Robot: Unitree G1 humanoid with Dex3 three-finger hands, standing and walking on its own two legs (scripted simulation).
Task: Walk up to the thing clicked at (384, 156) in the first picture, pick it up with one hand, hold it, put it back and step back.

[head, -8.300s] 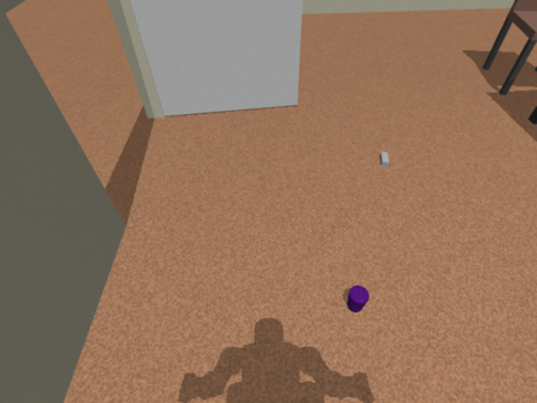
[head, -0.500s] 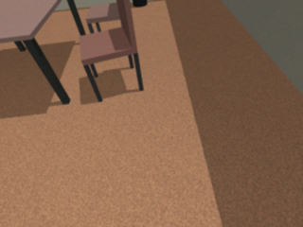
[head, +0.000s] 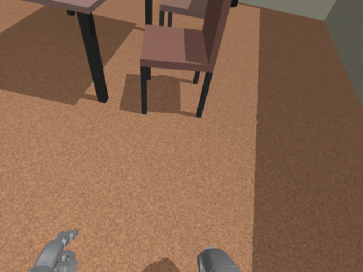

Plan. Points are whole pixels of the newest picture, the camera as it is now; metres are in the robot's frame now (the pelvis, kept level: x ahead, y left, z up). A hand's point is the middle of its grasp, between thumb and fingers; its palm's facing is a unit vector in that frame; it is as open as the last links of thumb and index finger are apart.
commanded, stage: walk up
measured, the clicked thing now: out of the picture +0.52 +1.38 -0.75
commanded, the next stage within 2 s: none
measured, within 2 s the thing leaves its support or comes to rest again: neither
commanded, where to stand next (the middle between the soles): +0.18 -0.06 m, yaw +67 degrees
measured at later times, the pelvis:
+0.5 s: pelvis +0.13 -0.11 -0.01, yaw +25 degrees
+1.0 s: pelvis +0.13 -0.15 -0.02, yaw +48 degrees
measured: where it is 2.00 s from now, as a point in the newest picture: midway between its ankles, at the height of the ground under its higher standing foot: outside the picture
